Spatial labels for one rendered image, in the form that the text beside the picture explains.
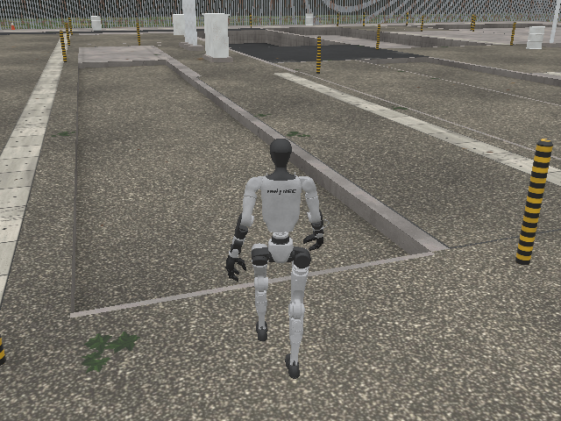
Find humanoid robot head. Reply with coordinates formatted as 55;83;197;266
266;139;296;181

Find robot right hand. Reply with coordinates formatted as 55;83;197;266
303;233;323;251

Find robot left forearm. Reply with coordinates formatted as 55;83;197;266
229;213;248;258

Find robot left thigh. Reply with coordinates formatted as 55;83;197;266
251;243;269;292

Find robot right forearm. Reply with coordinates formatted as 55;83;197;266
311;210;324;239

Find left robot upper arm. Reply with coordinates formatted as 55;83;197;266
240;176;263;227

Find right robot upper arm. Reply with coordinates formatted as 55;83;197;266
299;176;322;223

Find robot left hand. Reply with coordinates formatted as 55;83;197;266
225;255;246;282

